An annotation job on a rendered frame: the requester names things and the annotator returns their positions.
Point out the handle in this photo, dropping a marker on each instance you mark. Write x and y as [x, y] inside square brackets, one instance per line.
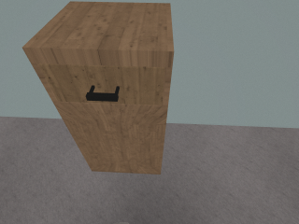
[102, 96]

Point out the drawer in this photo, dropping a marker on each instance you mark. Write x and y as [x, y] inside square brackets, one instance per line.
[139, 85]

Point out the cabinet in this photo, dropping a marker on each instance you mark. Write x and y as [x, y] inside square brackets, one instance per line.
[113, 138]

